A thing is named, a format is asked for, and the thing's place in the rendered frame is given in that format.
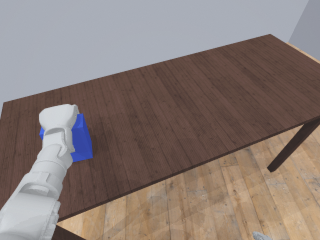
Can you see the sponge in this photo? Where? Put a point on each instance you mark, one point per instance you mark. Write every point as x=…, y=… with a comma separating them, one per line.
x=81, y=140

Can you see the left robot upper arm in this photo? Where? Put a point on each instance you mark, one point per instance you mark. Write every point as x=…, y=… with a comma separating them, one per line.
x=30, y=217

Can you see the robot left forearm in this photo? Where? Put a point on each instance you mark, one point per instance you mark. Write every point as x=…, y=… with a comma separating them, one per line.
x=47, y=173

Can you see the left robot hand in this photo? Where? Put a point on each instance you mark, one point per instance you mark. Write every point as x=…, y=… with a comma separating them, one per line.
x=65, y=115

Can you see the table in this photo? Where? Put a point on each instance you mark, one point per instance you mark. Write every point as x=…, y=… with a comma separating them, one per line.
x=154, y=122

